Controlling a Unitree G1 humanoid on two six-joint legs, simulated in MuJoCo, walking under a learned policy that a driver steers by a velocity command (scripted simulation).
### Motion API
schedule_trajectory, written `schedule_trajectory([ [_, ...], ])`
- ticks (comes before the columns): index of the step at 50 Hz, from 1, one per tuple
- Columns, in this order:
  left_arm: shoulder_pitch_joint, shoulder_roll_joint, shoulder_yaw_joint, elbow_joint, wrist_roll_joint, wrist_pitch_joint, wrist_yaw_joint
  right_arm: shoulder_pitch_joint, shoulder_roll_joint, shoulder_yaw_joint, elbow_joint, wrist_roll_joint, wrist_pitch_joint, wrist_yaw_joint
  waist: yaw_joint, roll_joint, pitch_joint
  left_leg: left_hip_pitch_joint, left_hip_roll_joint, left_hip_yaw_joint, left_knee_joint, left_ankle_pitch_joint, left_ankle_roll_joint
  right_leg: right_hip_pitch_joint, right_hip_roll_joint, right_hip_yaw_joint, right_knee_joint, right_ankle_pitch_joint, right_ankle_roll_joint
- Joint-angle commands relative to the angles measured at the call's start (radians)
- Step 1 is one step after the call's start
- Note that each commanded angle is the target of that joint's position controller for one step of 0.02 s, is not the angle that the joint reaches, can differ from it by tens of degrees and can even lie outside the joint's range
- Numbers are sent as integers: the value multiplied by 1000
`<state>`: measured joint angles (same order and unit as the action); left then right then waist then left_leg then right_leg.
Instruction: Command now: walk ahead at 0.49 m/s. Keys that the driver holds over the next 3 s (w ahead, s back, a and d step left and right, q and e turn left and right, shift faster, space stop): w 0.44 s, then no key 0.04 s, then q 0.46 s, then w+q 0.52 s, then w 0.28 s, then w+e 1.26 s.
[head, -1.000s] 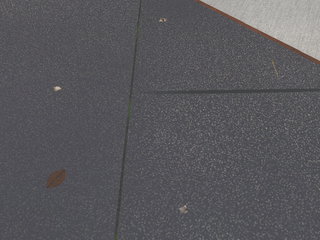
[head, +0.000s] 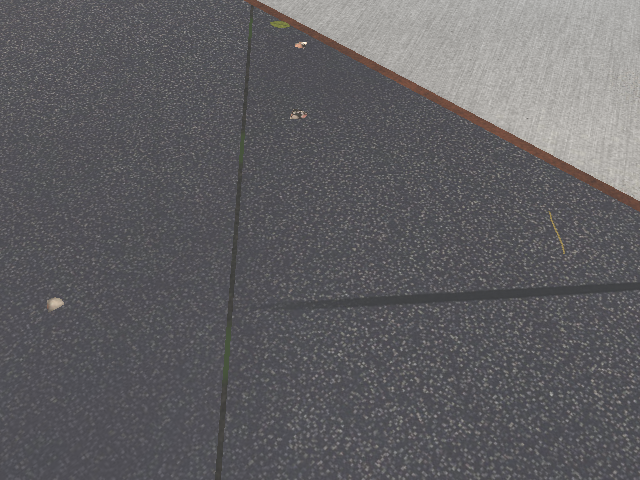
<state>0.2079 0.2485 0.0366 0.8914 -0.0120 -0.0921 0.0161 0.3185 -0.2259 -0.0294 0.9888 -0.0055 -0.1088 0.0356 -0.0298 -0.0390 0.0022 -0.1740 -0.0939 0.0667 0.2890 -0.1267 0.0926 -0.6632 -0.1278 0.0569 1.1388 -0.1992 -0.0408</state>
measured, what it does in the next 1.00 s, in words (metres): walks ahead: right foot, then left foot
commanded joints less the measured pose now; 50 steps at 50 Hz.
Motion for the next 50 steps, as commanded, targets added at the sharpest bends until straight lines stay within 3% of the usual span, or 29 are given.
schedule_trajectory([
  [1, 34, 46, 14, -42, 13, 3, 7, -41, -132, -21, -55, 1, -18, -20, 47, 75, 54, -107, 280, -207, -206, 71, 171, -20, -42, 1, -141, 162, 27],
  [5, -129, 29, 7, -85, 3, -9, -6, 41, -160, -25, -38, 17, -5, -35, -13, 76, 54, -17, 264, -160, -189, 86, 126, 12, 4, -37, -432, 307, 35],
  [10, -250, 43, 3, -134, -10, -18, -36, 114, -170, -32, -4, 27, 17, -38, -49, 91, 81, 146, 328, -179, -116, 60, 113, 8, 33, -43, -583, 217, 16],
  [12, -227, 65, 10, -140, -10, -27, -47, 105, -182, -38, -3, 27, 27, -40, -22, 104, 67, 190, 351, -193, -61, 113, 97, 66, 49, -52, -624, 136, -12],
  [13, -172, 84, 20, -129, -9, -31, -48, 85, -189, -39, -7, 27, 33, -40, 15, 115, 38, 191, 345, -183, 2, 231, 83, 155, 74, -74, -644, 107, -29],
  [14, -43, 120, 41, -91, -8, -33, -45, 67, -177, -34, -13, 22, 38, -40, 82, 107, -36, 172, 297, -143, 155, 395, 60, 325, 108, -100, -666, 100, -54],
  [15, 162, 192, 68, -39, -1, -35, -37, 57, -138, -17, -34, 8, 38, -39, 159, 53, -181, 27, 236, -86, 427, 360, 25, 621, 19, -1, -638, 125, -110],
  [16, 295, 308, 98, -13, 15, -26, -35, 160, -21, 19, -52, 4, 16, -30, 143, -198, -328, -399, 66, -12, 838, -24, -57, 1030, -232, 434, -697, 18, -268],
  [17, 310, 229, 75, -8, 12, -25, -39, 161, -59, 13, -36, 20, -12, -25, 149, -221, -392, -545, 45, -167, 1002, -420, -46, 1073, -284, 689, -834, -66, -303],
  [18, 216, 166, 54, -24, 7, -28, -39, 68, -156, -12, -62, 47, -26, -21, 130, -149, -239, -630, 110, -185, 1061, -362, -24, 948, -251, 548, -842, -70, -244],
  [19, 115, 129, 40, -49, 5, -25, -39, 1, -163, -15, -80, 49, -28, -25, 99, -77, -154, -610, 167, -155, 1030, -262, -17, 799, -211, 399, -860, 3, -210],
  [20, 48, 97, 30, -59, 8, -24, -44, -33, -149, -19, -85, 35, -22, -31, 71, -20, -87, -570, 201, -138, 963, -191, -23, 666, -165, 298, -899, 73, -192],
  [21, 18, 74, 22, -60, 14, -26, -48, -25, -135, -25, -83, 25, -7, -36, 38, -32, -54, -508, 231, -141, 902, -142, -27, 577, -125, 222, -936, 114, -172],
  [23, 28, 73, 22, -39, 19, -31, -53, 11, -91, -23, -71, 20, 19, -40, 8, -40, -26, -438, 229, -121, 858, -104, -44, 491, -92, 138, -971, 281, -178],
  [26, 53, 108, 29, -8, 33, -30, -36, -13, -79, -26, -86, 15, 34, -47, -13, -22, -7, -461, 207, -110, 740, -23, -77, 484, -80, -1, -948, 664, -174],
  [30, 54, 125, 27, 5, 35, -18, -6, -151, -47, -15, -129, 13, 37, -37, 29, -38, -11, -367, 161, -78, 438, 192, -72, 472, -39, -136, -941, 668, -127],
  [32, 65, 149, 32, 15, 27, -8, 7, -199, -61, -17, -157, 12, 42, -28, 45, -40, -20, -359, 148, -70, 382, 215, -71, 527, -67, -142, -921, 655, -132],
  [35, 50, 155, 40, 23, 8, 19, 23, -229, -90, -28, -198, 7, 49, -11, 45, -43, -17, -400, 151, -73, 341, 114, -50, 629, -119, -132, -843, 649, -129],
  [38, -1, 170, 53, 2, -10, 47, 41, -151, -121, -48, -207, 5, 46, 5, 0, -36, -53, -308, 102, -22, 254, 22, -7, 659, -114, -142, -651, 721, -91],
  [39, 11, 163, 51, -6, -8, 55, 44, -69, -158, -69, -187, 4, 42, 3, -30, 12, -103, -172, 68, -19, 169, 141, 21, 628, -55, -172, -492, 680, -50],
  [40, 36, 153, 43, -35, 19, 51, 41, 6, -255, -98, -192, -5, 45, -13, -46, 160, -186, 50, 211, -242, 164, 571, 94, 446, 39, -204, -215, 391, 16],
  [41, 110, 55, 13, -55, 58, 41, 25, 14, -311, -100, -210, -16, 52, -25, 27, 343, -269, 320, 439, -595, 191, 957, 291, 103, 235, -150, 113, -480, 81],
  [42, 129, 91, 16, -47, 34, 33, 6, 20, -250, -86, -227, -14, 55, -22, 0, 259, -406, 338, 460, -670, 135, 707, 335, 61, 205, 46, 237, -497, 65],
  [43, 57, 124, 25, -66, 2, 35, 3, -68, -213, -81, -264, -5, 57, -24, 0, 174, -303, 242, 410, -589, 100, 511, 292, -3, 170, 51, 243, -413, 58],
  [44, 11, 130, 30, -70, 2, 45, 13, -134, -184, -75, -282, 14, 65, -31, 15, 68, -208, 128, 358, -506, 69, 339, 227, -17, 130, 40, 179, -328, 63],
  [45, -26, 142, 39, -77, 16, 58, 27, -165, -165, -67, -295, 21, 75, -36, 23, 32, -155, 17, 325, -468, 42, 229, 190, 10, 104, 36, 103, -276, 68],
  [47, -28, 128, 42, -98, 26, 77, 37, -176, -173, -70, -306, 3, 90, -44, 51, 102, -124, -111, 259, -427, 9, 151, 163, 103, 118, 18, -15, -215, 73],
  [48, -8, 110, 40, -97, 24, 77, 38, -166, -175, -73, -310, 0, 92, -50, 57, 129, -142, -120, 236, -413, -4, 67, 157, 127, 124, 11, -84, -193, 76],
  [50, -23, 102, 38, -105, 19, 73, 39, -152, -191, -82, -322, 12, 90, -61, 42, 163, -152, -122, 217, -443, -45, -203, 153, 139, 134, 4, -209, -161, 84],
])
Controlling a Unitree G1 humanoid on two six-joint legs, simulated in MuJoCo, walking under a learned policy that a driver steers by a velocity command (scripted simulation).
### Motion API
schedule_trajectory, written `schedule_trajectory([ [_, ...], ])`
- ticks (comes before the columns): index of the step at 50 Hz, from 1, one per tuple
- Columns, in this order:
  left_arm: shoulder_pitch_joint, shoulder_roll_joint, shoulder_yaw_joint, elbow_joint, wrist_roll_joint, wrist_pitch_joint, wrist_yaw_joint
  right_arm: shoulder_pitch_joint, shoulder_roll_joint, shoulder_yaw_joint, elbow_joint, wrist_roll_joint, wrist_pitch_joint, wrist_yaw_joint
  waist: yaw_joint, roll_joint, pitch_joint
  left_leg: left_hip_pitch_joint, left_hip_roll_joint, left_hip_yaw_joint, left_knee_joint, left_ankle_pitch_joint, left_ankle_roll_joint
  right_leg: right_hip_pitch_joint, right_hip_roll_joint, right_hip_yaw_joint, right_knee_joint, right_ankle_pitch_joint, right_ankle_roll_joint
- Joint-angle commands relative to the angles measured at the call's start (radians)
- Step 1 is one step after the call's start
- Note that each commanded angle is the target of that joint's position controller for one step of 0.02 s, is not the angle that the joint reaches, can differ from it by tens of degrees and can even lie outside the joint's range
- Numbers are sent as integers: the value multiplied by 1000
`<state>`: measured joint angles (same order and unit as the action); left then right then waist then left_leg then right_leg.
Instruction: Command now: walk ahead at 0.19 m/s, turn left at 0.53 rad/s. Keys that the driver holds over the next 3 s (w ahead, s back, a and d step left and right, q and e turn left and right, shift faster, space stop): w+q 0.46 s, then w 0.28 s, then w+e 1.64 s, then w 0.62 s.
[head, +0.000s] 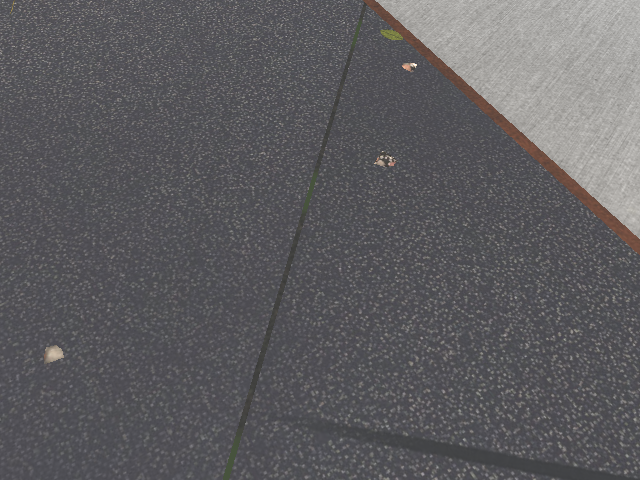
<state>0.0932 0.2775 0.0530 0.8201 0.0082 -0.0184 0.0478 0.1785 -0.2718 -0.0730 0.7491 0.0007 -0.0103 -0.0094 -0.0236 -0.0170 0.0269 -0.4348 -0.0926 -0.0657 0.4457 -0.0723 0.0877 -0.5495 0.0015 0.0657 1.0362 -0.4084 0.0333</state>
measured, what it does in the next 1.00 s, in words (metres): walks ahead, turning left: right foot, then left foot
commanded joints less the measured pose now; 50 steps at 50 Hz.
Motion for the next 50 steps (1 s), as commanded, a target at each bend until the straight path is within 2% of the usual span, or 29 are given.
schedule_trajectory([
  [1, 73, 76, 22, -43, -2, -4, 5, -13, -154, -41, -88, 12, -9, -21, 30, 157, -174, 136, 219, -339, -219, -352, 155, 32, 6, -3, -153, 59, 13],
  [5, 25, 84, 26, -69, -8, -33, -11, 9, -171, -49, -100, 14, -8, -33, 9, 173, -153, 134, 223, -399, -231, -467, 135, 73, 20, 1, -300, 83, 9],
  [8, 39, 85, 29, -73, -19, -59, -24, 15, -168, -49, -111, 15, 0, -30, 17, 180, -134, 105, 212, -428, -223, -515, 128, 165, 36, -12, -402, 62, -14],
  [10, 109, 83, 35, -55, -28, -75, -29, -15, -154, -43, -125, 21, 9, -28, 68, 169, -112, 28, 179, -424, -197, -547, 105, 309, 35, -29, -555, 124, -44],
  [11, 174, 96, 43, -32, -27, -78, -28, -34, -134, -37, -136, 22, 13, -27, 103, 152, -96, -52, 138, -395, -156, -551, 69, 425, 9, -33, -651, 154, -64],
  [12, 278, 148, 59, -5, -18, -79, -20, -56, -84, -24, -153, 26, 12, -26, 136, 62, -111, -213, 76, -307, 32, -550, 8, 595, -137, 80, -713, 90, -103],
  [13, 305, 218, 72, -7, 5, -73, -18, -33, -10, -6, -171, 37, 1, -18, 105, -169, -123, -385, -44, -103, 324, -478, -24, 672, -349, 384, -801, -163, -181],
  [14, 247, 233, 79, -28, 31, -79, -26, -70, -85, -20, -209, 25, -19, -8, 79, -218, -20, -523, 37, -112, 468, -411, -21, 562, -444, 574, -862, -324, -250],
  [15, 184, 176, 68, -55, 13, -84, -19, -50, -125, -30, -194, 18, -27, 2, 54, -175, 19, -537, 72, -125, 544, -325, -28, 538, -411, 508, -871, -311, -238],
  [16, 155, 136, 57, -63, -4, -84, -15, -9, -130, -36, -164, 14, -26, 8, 39, -147, 21, -523, 81, -109, 584, -259, -44, 543, -354, 402, -870, -216, -197],
  [17, 152, 126, 52, -68, -8, -82, -14, 9, -121, -36, -148, 10, -26, 12, 37, -126, 6, -504, 92, -89, 624, -211, -57, 546, -315, 316, -869, -125, -165],
  [20, 207, 115, 43, -51, 7, -90, -19, -22, -73, -26, -155, 15, -28, 23, 64, -93, 16, -467, 117, -47, 711, -75, -84, 497, -262, 110, -884, 128, -155],
  [25, 289, 120, 40, -25, 8, -83, -30, -120, -39, -11, -201, 21, -28, 34, 112, -96, 50, -415, 141, -12, 516, 39, -104, 495, -247, -40, -890, 288, -172],
  [29, 325, 159, 45, 0, -19, -72, -35, -220, -11, 7, -239, 25, -40, 60, 136, -98, 93, -302, 143, 80, 294, 22, -86, 501, -271, -86, -895, 313, -183],
  [32, 345, 183, 52, 27, -42, -59, -43, -234, -27, 6, -254, 26, -46, 72, 115, -121, 102, -194, 120, 125, 181, -96, -34, 546, -305, -91, -853, 450, -181],
  [33, 339, 197, 55, 33, -46, -55, -43, -200, -48, -3, -249, 23, -49, 72, 81, -137, 76, -115, 93, 142, 147, -131, -9, 562, -309, -102, -795, 631, -175],
  [34, 326, 206, 56, 40, -49, -51, -40, -98, -78, -21, -222, 21, -50, 68, 8, -136, 6, 41, 58, 167, 90, -101, 20, 564, -293, -140, -669, 859, -157],
  [35, 333, 192, 49, 45, -47, -50, -35, 72, -128, -50, -166, 20, -48, 58, -76, -113, -104, 293, 30, 177, 57, -45, 53, 499, -254, -189, -470, 972, -129],
  [36, 320, 153, 31, 14, -22, -58, -34, 258, -204, -75, -128, 13, -39, 37, -154, -10, -254, 646, 201, -43, 107, -8, 106, 239, -214, -197, -154, 669, -87],
  [37, 418, 7, -17, -26, -5, -85, -49, 277, -309, -80, -113, 10, -42, 33, -59, 298, -416, 920, 479, -575, -16, -171, 277, -131, -29, -121, 199, -146, -32],
  [38, 338, 109, 12, -8, -46, -110, -54, 303, -209, -57, -109, 1, -47, 31, -119, 185, -442, 866, 497, -652, -113, -213, 264, -210, -47, 39, 320, -169, -45],
  [39, 242, 144, 24, -46, -70, -114, -54, 242, -167, -39, -96, -1, -55, 33, -102, 168, -270, 736, 457, -463, -115, -114, 209, -276, -90, 16, 335, -85, -60],
  [40, 207, 129, 21, -49, -57, -111, -47, 167, -132, -27, -96, 5, -60, 34, -64, 102, -187, 581, 414, -332, -131, -40, 174, -241, -134, 2, 278, 9, -63],
  [41, 200, 122, 25, -44, -36, -101, -44, 103, -95, -17, -96, 3, -64, 38, -26, 96, -121, 453, 369, -236, -164, 4, 154, -196, -158, 1, 222, 72, -58],
  [42, 238, 108, 27, -33, -35, -84, -47, 65, -70, -12, -94, -5, -72, 40, 13, 124, -98, 366, 342, -165, -206, 20, 140, -127, -176, 16, 197, 124, -57],
  [43, 263, 84, 24, -24, -40, -67, -49, 49, -63, -14, -85, -7, -82, 40, 33, 128, -84, 315, 334, -128, -245, 24, 139, -90, -175, 19, 184, 152, -54],
  [45, 262, 58, 23, -26, -41, -42, -46, 40, -72, -19, -60, -9, -103, 39, 56, 99, -35, 259, 334, -46, -292, 107, 140, -103, -165, 32, 152, 194, -40],
  [48, 191, 54, 25, -55, -34, -37, -44, 62, -82, -24, -24, -19, -111, 25, 46, 73, 13, 270, 326, 52, -312, 183, 124, -180, -140, 68, 29, 331, -27],
  [50, 138, 48, 21, -72, -30, -44, -56, 57, -92, -24, -13, -16, -111, 18, 34, 68, 28, 277, 302, 123, -319, 186, 99, -161, -121, 44, -122, 461, -36],
])
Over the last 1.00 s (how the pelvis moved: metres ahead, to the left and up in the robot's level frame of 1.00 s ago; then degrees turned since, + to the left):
0.43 -0.05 -0.01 14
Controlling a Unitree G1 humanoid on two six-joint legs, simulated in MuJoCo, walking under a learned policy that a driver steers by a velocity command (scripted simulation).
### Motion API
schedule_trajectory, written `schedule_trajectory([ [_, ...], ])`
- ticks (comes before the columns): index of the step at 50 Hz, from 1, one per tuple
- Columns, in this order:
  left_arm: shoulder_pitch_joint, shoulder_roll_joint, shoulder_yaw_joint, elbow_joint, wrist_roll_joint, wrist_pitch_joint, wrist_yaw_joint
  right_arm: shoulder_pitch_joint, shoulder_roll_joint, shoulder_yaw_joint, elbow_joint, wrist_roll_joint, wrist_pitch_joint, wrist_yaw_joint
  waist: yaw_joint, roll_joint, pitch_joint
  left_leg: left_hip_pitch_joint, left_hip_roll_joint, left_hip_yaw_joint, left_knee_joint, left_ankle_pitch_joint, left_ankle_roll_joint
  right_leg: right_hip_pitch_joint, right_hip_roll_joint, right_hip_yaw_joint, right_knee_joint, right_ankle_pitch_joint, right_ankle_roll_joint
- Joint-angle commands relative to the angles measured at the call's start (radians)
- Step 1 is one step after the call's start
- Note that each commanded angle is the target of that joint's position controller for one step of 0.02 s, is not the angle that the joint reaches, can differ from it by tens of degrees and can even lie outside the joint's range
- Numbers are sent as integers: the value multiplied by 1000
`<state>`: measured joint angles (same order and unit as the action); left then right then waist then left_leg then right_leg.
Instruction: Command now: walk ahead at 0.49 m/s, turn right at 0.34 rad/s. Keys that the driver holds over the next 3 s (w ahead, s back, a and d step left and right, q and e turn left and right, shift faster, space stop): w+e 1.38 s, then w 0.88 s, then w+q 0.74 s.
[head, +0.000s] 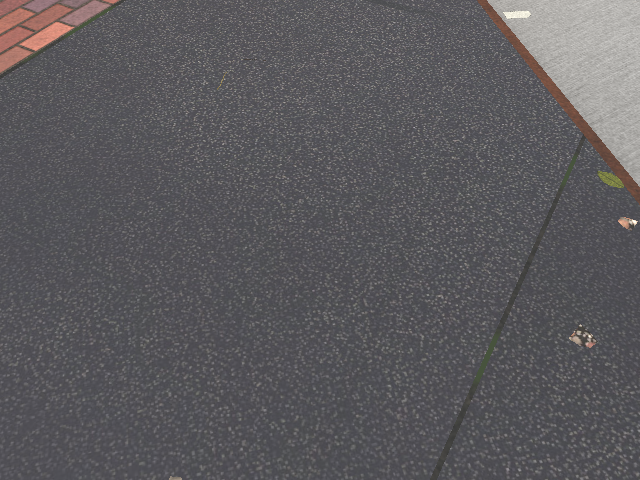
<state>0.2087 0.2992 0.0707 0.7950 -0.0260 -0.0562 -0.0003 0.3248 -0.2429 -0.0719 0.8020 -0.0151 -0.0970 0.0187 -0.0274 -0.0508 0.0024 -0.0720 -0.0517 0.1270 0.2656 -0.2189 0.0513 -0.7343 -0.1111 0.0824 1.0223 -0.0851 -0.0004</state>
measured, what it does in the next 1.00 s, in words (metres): walks ahead, turning right: right foot, then left foot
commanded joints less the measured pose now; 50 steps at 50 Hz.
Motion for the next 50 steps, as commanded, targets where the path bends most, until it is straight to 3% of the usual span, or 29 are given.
schedule_trajectory([
  [1, -17, 21, -2, -59, 6, -9, -16, -86, -129, -26, -61, 3, -25, -14, 24, 98, 63, -81, 258, -44, -147, 329, 126, 40, -2, -1, -178, 186, -8],
  [5, -155, 1, -18, -125, 8, -11, -45, -15, -165, -36, -19, 18, -9, -26, -35, 71, 105, 55, 307, -1, -129, 358, 113, 1, 9, -62, -334, 192, -39],
  [8, -192, 21, -12, -176, 7, -10, -65, -9, -193, -44, -7, 28, 19, -33, -28, 87, 92, 172, 335, 31, -32, 563, 87, 0, 40, -117, -384, 58, -77],
  [10, -133, 58, 7, -187, 6, -3, -69, -22, -226, -51, -13, 30, 37, -43, 17, 137, 16, 204, 329, 58, 121, 909, 63, 135, 112, -187, -375, -57, -115],
  [11, -26, 94, 27, -170, 4, 1, -66, -32, -237, -52, -16, 30, 46, -47, 79, 149, -47, 185, 313, 70, 275, 1017, 49, 277, 156, -207, -384, -90, -141],
  [12, 135, 150, 58, -135, 3, 4, -53, -47, -231, -46, -22, 34, 48, -52, 168, 125, -128, 73, 271, 91, 505, 953, 15, 529, 188, -188, -456, -27, -181],
  [13, 248, 249, 84, -118, 4, 15, -29, -8, -159, -20, -46, 6, 35, -51, 179, -55, -231, -202, 200, 91, 845, 435, -29, 836, -4, 114, -460, 38, -251],
  [14, 195, 289, 82, -147, 3, 2, -33, 63, -61, 16, -90, 4, -1, -30, 73, -235, -369, -589, -29, -99, 1181, -355, -79, 1126, -224, 722, -641, -143, -467],
  [15, 217, 202, 60, -155, 9, -3, -38, -52, -165, -6, -100, 35, -38, -11, 152, -86, -386, -692, 32, -263, 1209, -316, -49, 1131, -213, 718, -717, -213, -413],
  [16, 182, 160, 49, -153, 12, -10, -36, -126, -173, -6, -128, 61, -51, -5, 141, -35, -241, -728, 71, -245, 1153, -240, -27, 1010, -180, 566, -720, -178, -364],
  [17, 116, 140, 41, -162, 10, -14, -37, -144, -153, 0, -129, 45, -55, -12, 86, 81, -134, -696, 118, -233, 1050, -174, -25, 838, -135, 447, -725, -66, -330],
  [18, 59, 106, 31, -177, 14, -16, -33, -145, -164, -9, -121, 21, -48, -20, 51, 85, -94, -632, 149, -227, 963, -138, -32, 722, -100, 363, -736, 31, -310],
  [19, 31, 97, 26, -195, 25, -15, -28, -124, -165, -13, -120, 15, -34, -19, 22, 56, -75, -574, 163, -229, 933, -114, -40, 640, -76, 327, -759, 86, -308],
  [21, 24, 107, 29, -197, 21, -19, -21, -103, -148, -12, -118, 3, -12, -22, 3, 40, -60, -541, 165, -209, 857, -85, -73, 557, -53, 276, -786, 170, -315],
  [23, 46, 130, 35, -188, 17, -20, -8, -146, -126, -4, -132, -3, 1, -27, 10, 34, -36, -547, 154, -190, 750, -12, -106, 500, -28, 217, -796, 214, -308],
  [27, 95, 142, 39, -169, 6, -6, 10, -299, -94, 13, -165, 2, -3, -21, 71, -17, -15, -490, 98, -177, 433, 246, -125, 463, 39, 159, -770, 99, -241],
  [31, 148, 146, 42, -146, -1, 5, 11, -382, -121, 6, -192, 21, -20, -3, 104, -44, -12, -438, 56, -195, 283, 278, -112, 520, 9, 247, -709, -1, -219],
  [34, 141, 139, 43, -146, 1, 14, 17, -348, -160, -13, -189, 26, -36, 6, 73, -80, -17, -377, 46, -210, 224, 165, -74, 590, -21, 341, -626, -18, -198],
  [35, 123, 130, 41, -152, 2, 17, 17, -289, -168, -21, -174, 27, -42, 4, 36, -92, -30, -301, 42, -196, 189, 156, -53, 586, -9, 349, -584, -1, -183],
  [36, 112, 98, 31, -161, 5, 16, 16, -197, -193, -36, -154, 19, -48, -2, -11, -86, -84, -150, 66, -201, 169, 158, -22, 556, 35, 321, -484, 39, -151],
  [37, 110, 38, 8, -181, 18, 12, 12, -50, -246, -52, -143, 1, -50, -11, -74, 12, -212, 99, 231, -356, 180, 97, 46, 441, 95, 237, -217, -66, -111],
  [38, 248, -12, -9, -209, -9, 4, 13, 47, -324, -71, -106, -11, -37, -8, -17, 357, -329, 412, 451, -818, 94, -125, 212, 84, 230, 103, 102, -488, -42],
  [39, 251, 91, 6, -184, -19, 4, 18, 35, -237, -54, -115, 14, -32, -2, -36, 295, -274, 393, 475, -929, 42, -349, 208, -54, 150, 117, 249, -490, -26],
  [40, 148, 147, 22, -191, -12, 10, 17, -5, -175, -37, -127, 18, -24, -7, -63, 198, -150, 282, 432, -772, 31, -327, 163, -87, 116, 102, 293, -395, -18],
  [41, 93, 141, 24, -202, 1, 15, 18, -52, -156, -27, -132, 10, -16, -9, -49, 131, -82, 166, 389, -636, 23, -195, 134, -59, 83, 69, 283, -322, -12],
  [42, 56, 129, 26, -215, 11, 14, 14, -82, -134, -19, -124, 7, -10, -10, -34, 122, -27, 75, 349, -540, 2, -80, 125, -40, 57, 66, 240, -273, -9],
  [43, 58, 112, 28, -221, 5, 17, 7, -94, -122, -13, -119, 1, -11, -13, -11, 148, -11, 15, 320, -461, -20, -9, 113, 3, 31, 61, 212, -242, -10],
  [45, 68, 75, 22, -223, -5, 26, -1, -95, -119, -13, -101, 7, -17, -14, 3, 171, -2, -29, 297, -362, -61, 65, 119, 30, 13, 33, 175, -222, -6],
  [50, -11, 46, 9, -250, 3, 33, -7, -80, -176, -29, -54, 8, -18, -18, -3, 126, 17, 1, 312, -197, -97, 263, 138, -32, -5, 16, 2, -70, 16],
])
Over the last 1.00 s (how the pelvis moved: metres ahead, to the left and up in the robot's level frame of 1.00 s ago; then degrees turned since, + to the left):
0.33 0.13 0.01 18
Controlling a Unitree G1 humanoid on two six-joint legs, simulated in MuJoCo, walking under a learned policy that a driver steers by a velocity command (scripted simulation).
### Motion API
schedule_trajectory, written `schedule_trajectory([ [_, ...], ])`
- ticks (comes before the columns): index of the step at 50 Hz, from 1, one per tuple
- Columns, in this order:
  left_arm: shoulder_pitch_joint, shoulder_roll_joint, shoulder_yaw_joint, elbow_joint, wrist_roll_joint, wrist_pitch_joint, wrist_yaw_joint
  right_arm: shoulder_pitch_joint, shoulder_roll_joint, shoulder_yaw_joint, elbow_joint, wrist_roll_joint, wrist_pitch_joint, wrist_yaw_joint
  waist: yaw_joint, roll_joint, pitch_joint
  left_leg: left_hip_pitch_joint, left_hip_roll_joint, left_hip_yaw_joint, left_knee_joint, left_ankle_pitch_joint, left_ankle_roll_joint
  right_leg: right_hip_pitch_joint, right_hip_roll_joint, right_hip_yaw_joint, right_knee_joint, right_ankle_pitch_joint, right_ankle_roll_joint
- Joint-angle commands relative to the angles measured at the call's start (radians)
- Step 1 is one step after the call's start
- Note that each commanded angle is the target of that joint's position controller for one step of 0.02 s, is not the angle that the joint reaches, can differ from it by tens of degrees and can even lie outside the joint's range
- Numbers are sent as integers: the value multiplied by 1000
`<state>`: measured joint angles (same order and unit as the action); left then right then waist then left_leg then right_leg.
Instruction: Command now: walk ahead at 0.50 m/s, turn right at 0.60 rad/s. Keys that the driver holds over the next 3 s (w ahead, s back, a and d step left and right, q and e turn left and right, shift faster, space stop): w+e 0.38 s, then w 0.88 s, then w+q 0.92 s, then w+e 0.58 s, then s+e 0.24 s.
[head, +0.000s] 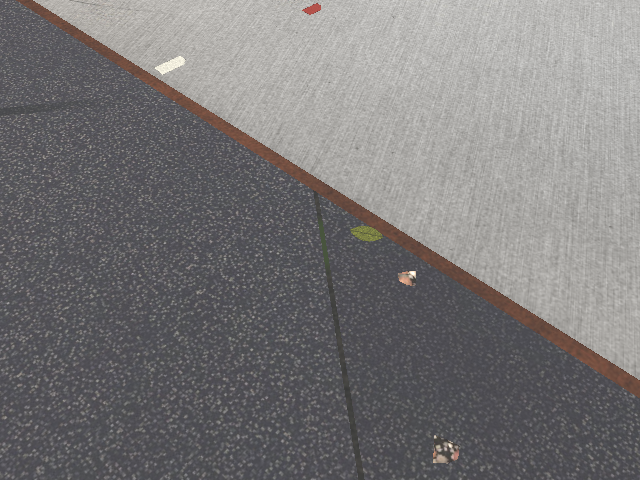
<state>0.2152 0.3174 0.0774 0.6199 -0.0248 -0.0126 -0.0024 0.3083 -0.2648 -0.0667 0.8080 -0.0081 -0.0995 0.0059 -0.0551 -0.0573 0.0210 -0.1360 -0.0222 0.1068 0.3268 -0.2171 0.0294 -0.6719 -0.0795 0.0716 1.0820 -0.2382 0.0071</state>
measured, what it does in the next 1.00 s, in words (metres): walks ahead, turning right: right foot, then left foot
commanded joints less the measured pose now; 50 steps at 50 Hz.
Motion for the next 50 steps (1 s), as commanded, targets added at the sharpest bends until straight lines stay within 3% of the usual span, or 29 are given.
schedule_trajectory([
  [1, -37, 24, 1, -77, 1, -14, -10, -66, -160, -35, -54, 2, -12, -6, 18, 130, 2, 72, 273, -137, -158, 281, 150, -84, -36, 15, -115, 136, 6],
  [4, -139, 3, -10, -99, 1, -25, -30, -43, -180, -35, -32, 8, -1, -11, -21, 121, 30, 90, 259, -45, -154, 303, 125, -39, -21, -42, -286, 254, -8],
  [8, -221, 8, -10, -138, -4, -26, -55, 1, -217, -43, -2, 26, 20, -11, -35, 124, 63, 181, 296, 11, -121, 393, 104, -8, 4, -102, -411, 195, -48],
  [10, -189, 40, 6, -143, 2, -21, -60, -6, -247, -52, -2, 35, 31, -16, 6, 152, 28, 221, 301, 52, -15, 701, 85, 89, 59, -153, -439, 94, -90],
  [11, -125, 67, 21, -132, 6, -17, -58, -9, -265, -58, -3, 39, 38, -20, 50, 168, -18, 229, 297, 71, 95, 869, 76, 183, 99, -179, -446, 47, -115],
  [12, 18, 106, 46, -96, 5, -13, -52, -24, -266, -58, -8, 44, 45, -25, 136, 154, -92, 182, 274, 98, 279, 934, 55, 374, 142, -195, -506, 86, -151],
  [13, 197, 168, 80, -49, 2, -4, -34, -18, -235, -45, -19, 33, 42, -30, 220, 99, -180, -17, 239, 103, 544, 764, 18, 679, 123, -109, -534, 130, -195],
  [14, 200, 287, 96, -45, -7, -5, -19, 62, -85, 2, -76, -18, 24, -17, 118, -197, -246, -480, 68, 78, 920, -198, -43, 1028, -149, 399, -572, 68, -347],
  [15, 228, 246, 77, -82, -1, -25, -25, 8, -132, 6, -101, 7, -16, -2, 160, -160, -441, -618, -12, -175, 1098, -382, -44, 1117, -265, 792, -747, -110, -456],
  [16, 201, 180, 57, -68, 9, -40, -31, -99, -196, -13, -131, 47, -36, 8, 184, -77, -316, -707, 45, -214, 1093, -283, -28, 1046, -233, 658, -777, -81, -390],
  [17, 154, 153, 48, -63, 7, -47, -30, -128, -181, -3, -142, 46, -47, 8, 148, -20, -203, -689, 84, -202, 1005, -197, -15, 896, -190, 527, -779, -5, -354],
  [18, 83, 126, 39, -71, 8, -49, -28, -128, -173, -4, -130, 22, -48, 0, 99, 46, -137, -628, 117, -200, 917, -148, -21, 751, -149, 433, -784, 103, -323],
  [19, 36, 103, 29, -83, 18, -51, -26, -111, -185, -11, -122, 8, -39, -2, 61, 34, -109, -555, 138, -205, 859, -117, -28, 646, -120, 369, -800, 208, -312],
  [21, 6, 90, 21, -79, 23, -57, -19, -72, -169, -11, -105, 2, -14, 2, 29, 22, -93, -488, 148, -185, 793, -87, -53, 543, -106, 309, -835, 312, -315],
  [23, 29, 97, 20, -52, 21, -63, -9, -93, -133, 0, -104, -7, 2, 0, 31, 27, -69, -474, 144, -160, 707, -25, -81, 472, -87, 230, -856, 387, -312],
  [28, 95, 118, 21, 5, 15, -61, 6, -271, -84, 23, -138, 2, 1, 11, 107, -2, -14, -411, 102, -135, 355, 320, -90, 426, -24, 112, -868, 259, -239],
  [31, 148, 131, 22, 43, 8, -62, 2, -346, -99, 21, -162, 16, -5, 22, 140, -10, 19, -413, 84, -142, 262, 345, -69, 484, -65, 152, -855, 181, -235],
  [33, 171, 129, 23, 64, 6, -56, 3, -369, -114, 15, -177, 16, -11, 31, 145, -15, 30, -446, 77, -148, 215, 284, -41, 569, -102, 186, -814, 202, -229],
  [36, 171, 136, 27, 83, 8, -40, 7, -317, -134, 4, -174, 15, -18, 37, 109, -47, 18, -386, 55, -126, 172, 158, 5, 652, -132, 215, -743, 341, -202],
  [37, 151, 133, 25, 81, 7, -36, 8, -239, -151, -7, -154, 11, -21, 33, 61, -45, -23, -272, 27, -96, 137, 154, 29, 653, -100, 189, -658, 491, -182],
  [38, 147, 107, 13, 76, 14, -33, 10, -107, -190, -26, -123, 5, -23, 28, 1, -24, -128, -65, 58, -118, 155, 202, 69, 601, -43, 140, -487, 559, -151],
  [39, 182, 57, -7, 53, 34, -37, 13, 56, -260, -42, -107, -7, -23, 23, -40, 106, -294, 254, 249, -348, 199, 237, 159, 387, 46, 81, -172, 314, -101],
  [40, 296, -3, -24, 56, 10, -53, 11, 126, -286, -53, -69, 1, -13, 32, -5, 392, -385, 503, 408, -792, 52, -29, 290, 50, 184, 45, 120, -313, -36],
  [41, 225, 91, -7, 62, -4, -61, 8, 121, -196, -30, -71, 28, -9, 34, -42, 266, -302, 472, 393, -832, -15, -244, 257, -74, 130, 118, 215, -330, -38],
  [42, 115, 122, 2, 35, -12, -64, 5, 51, -163, -18, -82, 26, -3, 28, -43, 183, -166, 344, 365, -690, -34, -234, 216, -121, 80, 78, 214, -237, -42],
  [43, 56, 112, -1, 22, 0, -67, 6, -8, -152, -11, -94, 12, 3, 26, -20, 112, -91, 211, 326, -589, -54, -133, 200, -94, 37, 40, 171, -157, -41],
  [44, 36, 99, 1, 17, 13, -68, 6, -43, -133, -4, -97, 3, 4, 25, 6, 101, -42, 116, 291, -522, -80, -38, 199, -65, 7, 31, 110, -104, -37],
  [46, 77, 66, -1, 28, 13, -60, 3, -61, -115, 3, -95, -2, -3, 24, 46, 150, -45, 34, 248, -435, -122, 85, 199, 21, -22, 21, 46, -58, -27],
  [50, 12, 27, -14, 9, 23, -51, 7, -33, -157, -8, -65, 11, -6, 14, 44, 127, -15, 0, 239, -318, -174, 258, 219, -15, -40, -11, -124, 48, 8],
])
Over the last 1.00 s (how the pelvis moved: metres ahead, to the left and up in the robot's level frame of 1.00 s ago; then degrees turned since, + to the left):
0.56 -0.11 0.00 -35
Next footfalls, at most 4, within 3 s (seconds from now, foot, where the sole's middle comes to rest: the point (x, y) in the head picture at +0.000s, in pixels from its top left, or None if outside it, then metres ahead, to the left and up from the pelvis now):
0.26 right None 0.30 -0.16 -0.78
0.76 left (322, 410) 0.63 -0.03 -0.78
1.30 right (453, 327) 0.83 -0.36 -0.78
1.84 left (366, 227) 1.15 -0.18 -0.78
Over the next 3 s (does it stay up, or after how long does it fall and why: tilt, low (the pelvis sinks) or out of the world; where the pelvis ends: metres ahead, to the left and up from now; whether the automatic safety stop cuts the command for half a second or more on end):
stays up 1.60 -0.27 -0.04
